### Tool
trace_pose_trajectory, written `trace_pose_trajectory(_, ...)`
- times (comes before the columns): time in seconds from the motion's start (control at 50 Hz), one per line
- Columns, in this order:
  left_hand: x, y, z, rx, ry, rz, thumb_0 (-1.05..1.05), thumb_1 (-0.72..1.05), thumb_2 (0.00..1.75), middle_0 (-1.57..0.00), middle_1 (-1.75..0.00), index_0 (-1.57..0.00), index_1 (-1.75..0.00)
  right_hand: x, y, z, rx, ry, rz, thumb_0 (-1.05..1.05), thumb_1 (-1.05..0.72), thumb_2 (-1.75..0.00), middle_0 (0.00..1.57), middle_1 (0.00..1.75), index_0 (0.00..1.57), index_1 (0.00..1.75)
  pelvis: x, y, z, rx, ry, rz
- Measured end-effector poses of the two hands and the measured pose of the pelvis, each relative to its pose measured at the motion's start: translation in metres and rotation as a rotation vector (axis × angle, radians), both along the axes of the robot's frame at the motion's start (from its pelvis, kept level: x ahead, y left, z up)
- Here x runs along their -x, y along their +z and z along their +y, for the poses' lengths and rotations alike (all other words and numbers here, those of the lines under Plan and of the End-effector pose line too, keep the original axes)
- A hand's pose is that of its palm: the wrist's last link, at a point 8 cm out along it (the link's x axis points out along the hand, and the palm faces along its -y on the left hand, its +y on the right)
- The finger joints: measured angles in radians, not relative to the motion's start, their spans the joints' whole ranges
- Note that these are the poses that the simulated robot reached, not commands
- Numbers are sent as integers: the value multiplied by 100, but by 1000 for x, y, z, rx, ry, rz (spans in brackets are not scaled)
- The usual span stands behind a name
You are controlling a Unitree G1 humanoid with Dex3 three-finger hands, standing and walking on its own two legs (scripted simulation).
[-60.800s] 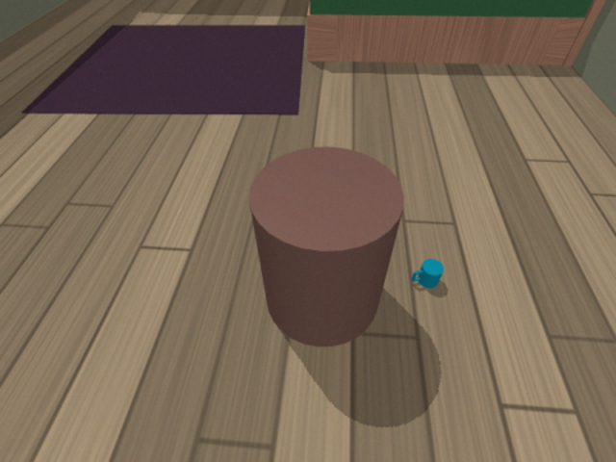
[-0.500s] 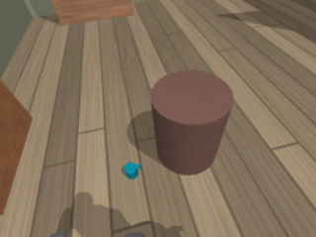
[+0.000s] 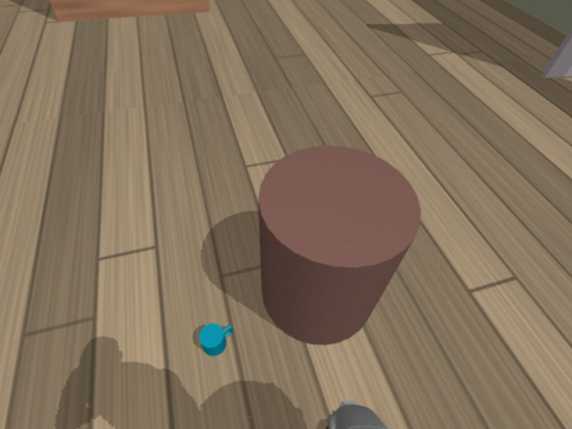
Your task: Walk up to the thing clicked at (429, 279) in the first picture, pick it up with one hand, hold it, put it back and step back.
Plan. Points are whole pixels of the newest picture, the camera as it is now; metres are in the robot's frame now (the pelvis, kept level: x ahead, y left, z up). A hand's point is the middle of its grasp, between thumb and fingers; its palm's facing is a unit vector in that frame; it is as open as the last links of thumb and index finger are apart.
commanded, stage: walk up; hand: left
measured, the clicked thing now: (217, 337) +0.50 +0.22 -0.73
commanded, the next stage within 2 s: stand in 1.80 s
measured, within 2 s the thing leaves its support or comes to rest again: neither
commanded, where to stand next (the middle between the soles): +0.10 -0.02 m, yaw +2 degrees
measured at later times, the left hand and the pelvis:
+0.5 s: hand out of the picture +0.13 +0.26 -0.16, palm faces +0.01 -0.94 -0.33, open 7.3 cm; pelvis +0.06 +0.00 -0.01, yaw +1 degrees
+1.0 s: hand (138, 418) +0.17 +0.24 -0.14, palm faces +0.03 -0.94 -0.34, open 7.3 cm; pelvis +0.09 -0.02 +0.01, yaw +2 degrees
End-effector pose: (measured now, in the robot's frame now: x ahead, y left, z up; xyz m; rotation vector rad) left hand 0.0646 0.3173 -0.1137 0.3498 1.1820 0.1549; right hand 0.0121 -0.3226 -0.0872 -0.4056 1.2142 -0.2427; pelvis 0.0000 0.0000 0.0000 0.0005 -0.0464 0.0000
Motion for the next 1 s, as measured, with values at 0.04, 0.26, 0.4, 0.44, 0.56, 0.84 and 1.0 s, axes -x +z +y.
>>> trace_pose_trajectory(0.04,-17,-1,-7,-12,-1,-15,0,91,90,-21,-30,-20,-30,-10,-10,-3,-14,-6,13,0,-90,-90,21,30,21,30,-8,-4,-5,-3,3,2)
trace_pose_trajectory(0.26,-65,3,-31,-3,-9,-109,0,91,90,-21,-30,-20,-30,-83,-37,2,-69,44,-29,1,-90,-90,21,30,20,30,-36,-12,-11,2,14,2)
trace_pose_trajectory(0.4,-66,-10,-15,15,55,-50,0,91,90,-21,-30,-20,-30,-100,-28,12,-39,45,-35,0,-90,-90,21,30,20,30,-54,-11,-1,-1,17,3)
trace_pose_trajectory(0.44,-64,-12,-13,16,66,-30,0,91,90,-21,-30,-20,-30,-107,-24,13,-38,47,-26,0,-90,-90,21,30,20,30,-58,-9,-2,1,15,5)
trace_pose_trajectory(0.56,-57,-10,-15,14,89,34,0,91,90,-21,-30,-20,-30,-135,-19,14,-50,53,-32,1,-90,-90,21,30,20,30,-70,-1,-6,7,19,5)
trace_pose_trajectory(0.84,-78,6,-31,11,116,30,0,91,90,-21,-30,-20,-30,-191,-15,15,-91,68,-75,0,-90,-90,21,30,20,30,-86,11,-14,3,36,8)
trace_pose_trajectory(1.0,-93,10,-37,11,107,15,0,91,90,-21,-30,-20,-30,-188,-16,12,-99,48,-54,0,-90,-90,21,30,20,30,-91,13,-18,3,35,11)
